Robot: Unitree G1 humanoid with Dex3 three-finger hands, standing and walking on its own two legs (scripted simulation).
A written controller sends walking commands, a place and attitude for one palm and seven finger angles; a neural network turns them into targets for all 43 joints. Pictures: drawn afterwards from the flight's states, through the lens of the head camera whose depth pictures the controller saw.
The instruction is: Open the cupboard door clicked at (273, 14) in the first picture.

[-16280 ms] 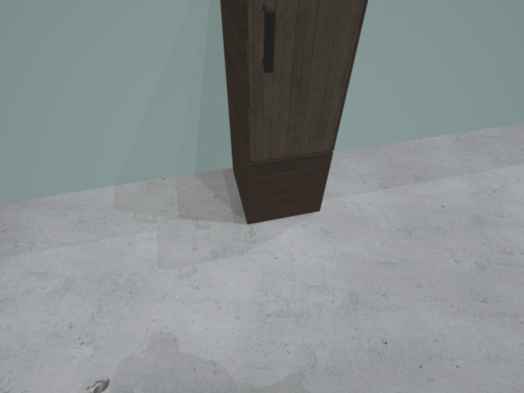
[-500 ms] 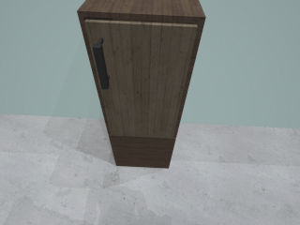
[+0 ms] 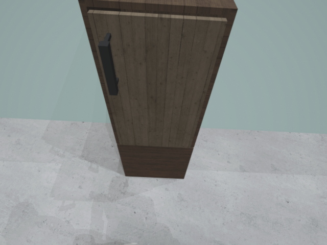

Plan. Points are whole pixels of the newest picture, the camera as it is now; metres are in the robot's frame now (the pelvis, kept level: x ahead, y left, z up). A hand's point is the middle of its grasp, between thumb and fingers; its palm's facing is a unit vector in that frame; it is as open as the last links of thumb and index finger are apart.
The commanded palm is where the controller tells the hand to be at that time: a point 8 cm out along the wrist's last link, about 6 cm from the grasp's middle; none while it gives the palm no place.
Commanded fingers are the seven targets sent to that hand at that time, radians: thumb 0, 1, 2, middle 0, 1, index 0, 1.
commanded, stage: look again from close up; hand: left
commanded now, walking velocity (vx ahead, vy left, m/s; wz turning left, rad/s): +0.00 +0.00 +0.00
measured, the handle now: (111, 65) +0.54 +0.17 +0.13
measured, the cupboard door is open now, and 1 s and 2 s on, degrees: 0 0 0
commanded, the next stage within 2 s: raise the hand with hooked fingers in 0.36 s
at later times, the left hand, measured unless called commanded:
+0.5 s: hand out of the picture -0.03 +0.23 -0.16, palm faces +0.07 -0.97 -0.24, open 7.4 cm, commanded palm +0.06 +0.27 -0.05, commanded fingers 0.00 0.83 0.87 -0.20 -0.34 -0.20 -0.34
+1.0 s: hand out of the picture -0.11 +0.20 -0.16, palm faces +0.30 -0.93 -0.20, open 15.2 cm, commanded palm none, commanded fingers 0.00 -0.50 0.30 -0.15 -0.30 -0.15 -0.30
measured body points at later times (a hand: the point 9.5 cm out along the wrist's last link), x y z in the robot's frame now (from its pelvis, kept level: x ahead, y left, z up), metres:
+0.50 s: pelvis -0.05 +0.03 +0.00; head -0.04 +0.05 +0.45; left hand -0.03 +0.28 -0.14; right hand +0.03 -0.22 -0.13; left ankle +0.05 +0.07 -0.73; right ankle -0.10 -0.13 -0.73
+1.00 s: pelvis -0.21 -0.02 -0.08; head -0.28 -0.07 +0.36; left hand -0.13 +0.24 -0.14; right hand -0.04 -0.26 -0.19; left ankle +0.01 +0.09 -0.70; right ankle -0.15 -0.07 -0.74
